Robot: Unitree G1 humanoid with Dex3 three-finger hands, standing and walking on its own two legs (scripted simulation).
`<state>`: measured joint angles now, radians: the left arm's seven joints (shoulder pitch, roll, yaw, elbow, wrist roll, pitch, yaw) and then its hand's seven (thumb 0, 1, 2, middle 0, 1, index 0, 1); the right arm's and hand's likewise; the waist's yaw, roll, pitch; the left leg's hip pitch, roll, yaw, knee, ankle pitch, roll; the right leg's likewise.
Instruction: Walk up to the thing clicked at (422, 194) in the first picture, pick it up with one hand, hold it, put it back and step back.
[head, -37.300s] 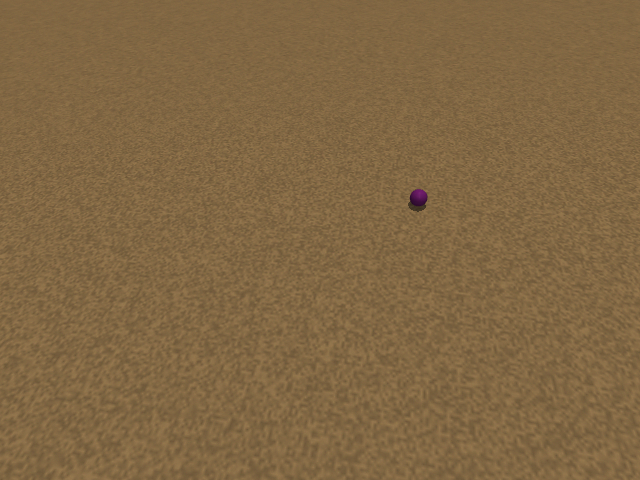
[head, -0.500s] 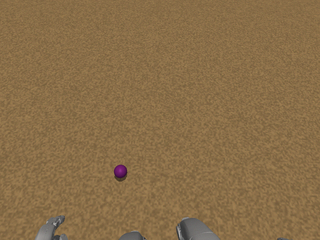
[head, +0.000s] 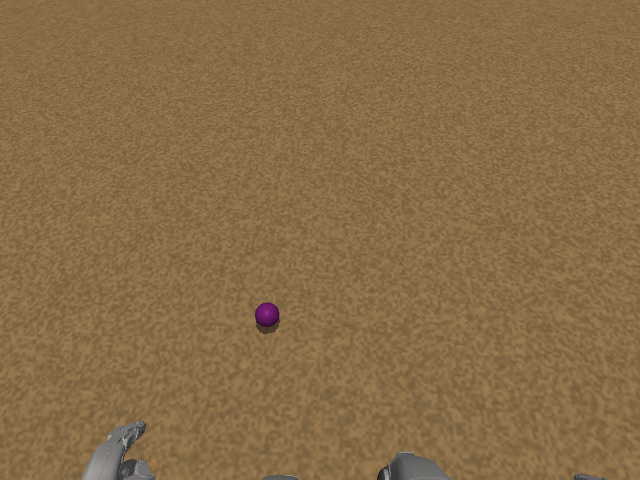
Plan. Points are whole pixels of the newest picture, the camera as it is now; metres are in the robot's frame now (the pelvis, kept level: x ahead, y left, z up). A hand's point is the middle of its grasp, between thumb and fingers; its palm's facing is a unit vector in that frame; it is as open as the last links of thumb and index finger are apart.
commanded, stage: step back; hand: left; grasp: from above
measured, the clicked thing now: (267, 314) +0.64 +0.23 -0.71
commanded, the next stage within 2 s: none
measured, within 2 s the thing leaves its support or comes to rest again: neither
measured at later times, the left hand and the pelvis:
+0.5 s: hand out of the picture -0.09 +0.23 -0.13, palm faces -0.07 -0.91 -0.41, open 7.4 cm; pelvis -0.17 -0.03 +0.00, yaw -5 degrees
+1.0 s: hand out of the picture -0.22 +0.24 -0.14, palm faces -0.01 -0.92 -0.40, open 7.4 cm; pelvis -0.34 -0.03 +0.01, yaw -1 degrees
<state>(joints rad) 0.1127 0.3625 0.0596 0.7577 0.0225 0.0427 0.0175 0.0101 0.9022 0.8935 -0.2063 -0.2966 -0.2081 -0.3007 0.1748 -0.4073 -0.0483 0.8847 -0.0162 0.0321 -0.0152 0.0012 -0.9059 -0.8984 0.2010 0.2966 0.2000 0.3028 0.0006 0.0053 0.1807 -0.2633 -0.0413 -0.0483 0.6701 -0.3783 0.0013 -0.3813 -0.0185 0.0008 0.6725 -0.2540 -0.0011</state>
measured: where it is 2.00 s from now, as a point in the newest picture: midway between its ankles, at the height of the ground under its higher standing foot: outside the picture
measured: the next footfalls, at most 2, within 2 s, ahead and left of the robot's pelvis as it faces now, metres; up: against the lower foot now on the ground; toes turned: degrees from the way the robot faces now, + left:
right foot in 0.40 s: -0.14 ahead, -0.15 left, +0.00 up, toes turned -2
left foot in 0.76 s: -0.24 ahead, +0.10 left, +0.00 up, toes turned -1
